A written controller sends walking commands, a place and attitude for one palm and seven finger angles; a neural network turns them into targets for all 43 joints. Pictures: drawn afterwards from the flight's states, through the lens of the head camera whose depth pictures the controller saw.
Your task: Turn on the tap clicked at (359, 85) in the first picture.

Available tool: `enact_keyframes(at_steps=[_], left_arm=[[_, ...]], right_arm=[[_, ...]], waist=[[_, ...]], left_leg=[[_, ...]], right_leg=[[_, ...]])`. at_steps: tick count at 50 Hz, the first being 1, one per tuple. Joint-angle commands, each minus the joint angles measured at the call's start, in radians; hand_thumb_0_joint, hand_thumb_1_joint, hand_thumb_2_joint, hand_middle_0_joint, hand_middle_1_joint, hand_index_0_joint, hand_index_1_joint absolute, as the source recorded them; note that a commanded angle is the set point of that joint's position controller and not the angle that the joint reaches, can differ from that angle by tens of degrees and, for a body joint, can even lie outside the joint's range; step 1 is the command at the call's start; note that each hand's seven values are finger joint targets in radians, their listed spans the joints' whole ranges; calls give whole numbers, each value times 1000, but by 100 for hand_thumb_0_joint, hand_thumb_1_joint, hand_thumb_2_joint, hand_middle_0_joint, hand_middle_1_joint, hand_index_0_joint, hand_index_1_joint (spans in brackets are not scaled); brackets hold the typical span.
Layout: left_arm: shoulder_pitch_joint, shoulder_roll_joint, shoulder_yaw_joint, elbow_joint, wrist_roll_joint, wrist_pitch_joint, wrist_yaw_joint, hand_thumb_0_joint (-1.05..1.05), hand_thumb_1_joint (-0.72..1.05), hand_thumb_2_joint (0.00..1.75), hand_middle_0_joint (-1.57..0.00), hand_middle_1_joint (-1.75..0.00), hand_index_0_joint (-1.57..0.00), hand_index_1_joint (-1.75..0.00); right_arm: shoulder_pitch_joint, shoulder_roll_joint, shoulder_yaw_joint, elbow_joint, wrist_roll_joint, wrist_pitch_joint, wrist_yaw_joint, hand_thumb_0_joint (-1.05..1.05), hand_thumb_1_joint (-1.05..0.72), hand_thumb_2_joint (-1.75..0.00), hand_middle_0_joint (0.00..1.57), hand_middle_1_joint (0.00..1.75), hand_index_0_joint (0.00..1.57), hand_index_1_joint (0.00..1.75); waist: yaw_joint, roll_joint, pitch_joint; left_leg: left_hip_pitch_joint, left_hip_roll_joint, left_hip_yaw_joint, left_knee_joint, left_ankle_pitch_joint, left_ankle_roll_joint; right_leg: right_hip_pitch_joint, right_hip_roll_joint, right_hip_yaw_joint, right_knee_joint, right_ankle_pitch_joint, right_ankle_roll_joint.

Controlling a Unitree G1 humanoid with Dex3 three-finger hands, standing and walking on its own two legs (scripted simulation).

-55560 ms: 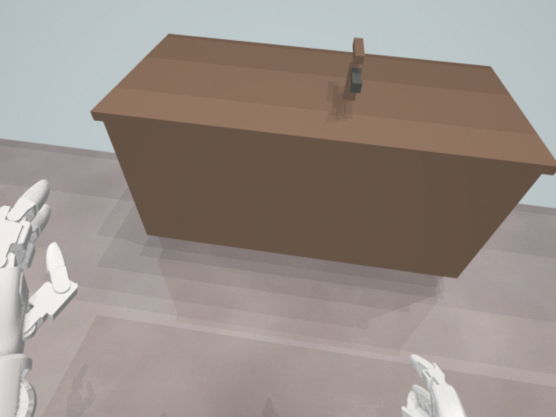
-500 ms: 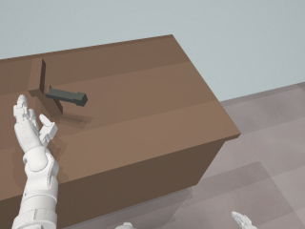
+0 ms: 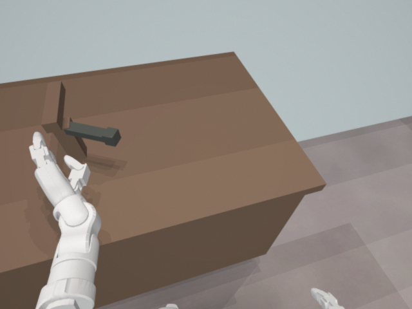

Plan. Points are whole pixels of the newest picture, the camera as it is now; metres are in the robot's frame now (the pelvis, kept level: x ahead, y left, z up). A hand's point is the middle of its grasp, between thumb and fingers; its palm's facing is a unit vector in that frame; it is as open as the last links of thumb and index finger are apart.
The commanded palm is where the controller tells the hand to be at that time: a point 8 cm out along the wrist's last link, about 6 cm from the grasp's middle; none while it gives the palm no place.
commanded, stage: push the lever round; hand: left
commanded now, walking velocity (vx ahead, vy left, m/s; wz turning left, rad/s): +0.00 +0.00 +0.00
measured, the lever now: (111, 136) +0.45 +0.22 +0.07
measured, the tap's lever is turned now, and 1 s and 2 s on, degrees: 59 59 59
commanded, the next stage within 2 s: none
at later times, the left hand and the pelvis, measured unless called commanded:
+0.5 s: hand (97, 162) +0.38 +0.23 +0.07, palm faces +0.75 -0.66 -0.05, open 7.9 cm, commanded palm +0.33 +0.24 +0.06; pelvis -0.01 +0.00 +0.00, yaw +0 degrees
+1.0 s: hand (109, 152) +0.41 +0.22 +0.07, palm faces +0.84 -0.55 -0.05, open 8.4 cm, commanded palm +0.37 +0.22 +0.06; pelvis -0.02 -0.02 -0.01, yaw +1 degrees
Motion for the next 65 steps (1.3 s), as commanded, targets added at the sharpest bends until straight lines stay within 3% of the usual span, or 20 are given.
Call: enact_keyframes(at_steps=[1, 5, 14, 17, 21, 22, 29, 32, 34, 36, 37, 39, 42, 43, 47, 51, 52, 54, 57, 65], left_arm=[[-379, 150, -13, -182, 30, -65, 34, 0, 90, 90, -15, -15, -15, -15], [-375, 150, 2, -198, 51, -69, 76, 0, 90, 90, -15, -15, -15, -15], [-404, 79, -45, -207, 85, -58, 146, 0, 90, 90, -15, -15, -15, -15], [-401, 126, 14, -152, 88, -41, 168, 0, 90, 90, -15, -15, -15, -15], [-473, 102, -6, -143, 91, -43, 192, 0, 90, 90, -15, -15, -15, -15], [-474, 116, 12, -148, 100, -46, 198, 0, 90, 90, -15, -15, -15, -15], [-568, 70, -21, -85, 113, -49, 232, 0, 90, 90, -15, -15, -15, -15], [-586, 123, 37, -44, 120, -51, 252, 0, 90, 90, -15, -15, -15, -15], [-650, 59, -32, -31, 130, -54, 256, 0, 90, 90, -15, -15, -15, -15], [-648, 84, -2, 34, 134, -46, 270, 0, 90, 90, -15, -15, -15, -15], [-666, 131, 43, 39, 145, -48, 278, 0, 90, 90, -15, -15, -15, -15], [-713, 82, -3, 45, 150, -53, 285, 0, 90, 90, -15, -15, -15, -15], [-738, 130, 51, 91, 162, -54, 305, 0, 90, 90, -15, -15, -15, -15], [-743, 88, 13, 103, 161, -51, 305, 0, 90, 90, -15, -15, -15, -15], [-793, 152, 75, 175, 177, -52, 330, 0, 90, 90, -15, -15, -15, -15], [-856, 120, 47, 218, 184, -61, 347, 0, 90, 90, -15, -15, -15, -15], [-854, 165, 84, 257, 195, -57, 353, 0, 90, 90, -15, -15, -15, -15], [-918, 122, 33, 258, 204, -62, 357, 0, 90, 90, -15, -15, -15, -15], [-930, 197, 79, 294, 219, -61, 358, 0, 90, 90, -15, -15, -15, -15], [-975, 217, 63, 294, 223, -84, 342, 0, 90, 90, -15, -15, -15, -15]], right_arm=[[-30, -135, -52, -105, 4, -35, -9, 0, -90, -90, 20, 30, 20, 30], [-23, -128, -58, -106, -3, -34, -3, 0, -90, -90, 20, 30, 20, 30], [-24, -120, -67, -101, -14, -30, 14, 0, -90, -90, 20, 30, 20, 30], [-28, -124, -67, -89, -14, -24, 10, 0, -90, -90, 20, 30, 20, 30], [-35, -116, -64, -88, -17, -23, 9, 0, -90, -90, 20, 30, 20, 30], [-36, -116, -66, -81, -19, -23, 8, 0, -90, -90, 20, 30, 20, 30], [-32, -111, -67, -72, -25, -24, 17, 0, -90, -90, 20, 30, 20, 30], [-26, -114, -70, -59, -27, -20, 13, 0, -90, -90, 20, 30, 20, 30], [-32, -107, -67, -57, -30, -24, 16, 0, -90, -90, 20, 30, 20, 30], [-20, -111, -68, -51, -35, -23, 17, 0, -90, -90, 20, 30, 20, 30], [-17, -116, -71, -41, -35, -20, 14, 0, -90, -90, 20, 30, 20, 30], [-16, -108, -69, -44, -38, -19, 18, 0, -90, -90, 20, 30, 20, 30], [0, -113, -74, -28, -44, -14, 17, 0, -90, -90, 20, 30, 20, 30], [-5, -106, -71, -38, -44, -13, 21, 0, -90, -90, 20, 30, 20, 30], [8, -114, -74, -19, -49, -7, 21, 0, -90, -90, 20, 30, 20, 30], [18, -106, -72, -23, -56, -7, 27, 0, -90, -90, 20, 30, 20, 30], [25, -114, -75, -8, -55, -2, 25, 0, -90, -90, 20, 30, 20, 30], [28, -109, -71, -13, -58, -2, 29, 0, -90, -90, 20, 30, 20, 30], [43, -119, -72, -4, -58, 4, 23, 0, -90, -90, 20, 30, 20, 30], [68, -115, -71, -11, -57, 4, 21, 0, -90, -90, 20, 30, 20, 30]], waist=[[-26, 7, -233], [-9, 23, -303], [-17, 8, -312], [-9, -14, -270], [-24, -19, -267], [-12, 32, -279], [-41, -19, -275], [-32, -9, -276], [-57, 12, -270], [-56, -31, -266], [-47, -2, -272], [-62, -9, -289], [-60, -15, -305], [-67, -14, -301], [-71, -27, -289], [-90, -40, -302], [-88, -33, -281], [-109, -37, -284], [-106, -27, -293], [-127, -22, -323]], left_leg=[[158, -16, -43, -113, 155, 7], [180, -18, -41, -102, 212, 1], [193, -11, -41, -90, 264, -4], [148, -14, -39, -102, 197, 2], [141, -17, -33, -102, 163, 7], [154, -16, -37, -107, 174, 1], [133, -17, -35, -96, 141, 8], [115, -17, -36, -102, 118, 6], [125, -18, -35, -100, 103, 8], [97, -21, -30, -97, 87, 15], [100, -19, -35, -102, 91, 10], [109, -20, -33, -99, 98, 12], [98, -21, -32, -93, 95, 14], [95, -23, -26, -94, 89, 16], [57, -24, -22, -88, 55, 22], [37, -26, -12, -82, 28, 28], [29, -22, -19, -85, 19, 26], [28, -24, -14, -84, 11, 30], [10, -23, -11, -78, 13, 33], [-5, -25, 0, -62, 33, 42]], right_leg=[[70, -1, 78, -129, 194, 13], [99, 0, 76, -112, 237, 10], [92, 1, 68, -102, 269, 9], [96, -2, 74, -121, 223, 11], [90, -6, 78, -134, 193, 14], [83, -5, 77, -126, 195, 9], [62, -8, 76, -129, 170, 15], [64, -9, 79, -134, 146, 14], [34, -12, 78, -131, 132, 16], [39, -11, 83, -141, 117, 19], [37, -12, 82, -136, 119, 15], [35, -13, 80, -132, 125, 17], [34, -13, 83, -133, 122, 19], [33, -14, 85, -135, 116, 22], [27, -19, 96, -148, 87, 26], [24, -20, 105, -157, 54, 32], [9, -20, 102, -154, 44, 29], [-2, -21, 106, -158, 33, 32], [8, -22, 120, -163, 30, 33], [45, -26, 147, -177, 64, 40]])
